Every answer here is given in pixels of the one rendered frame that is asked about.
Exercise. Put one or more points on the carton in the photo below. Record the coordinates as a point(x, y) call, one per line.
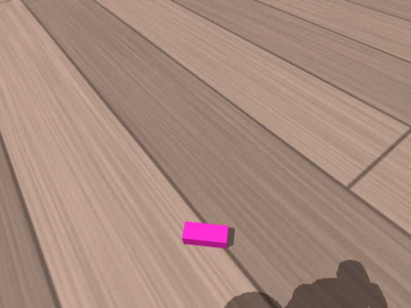
point(203, 234)

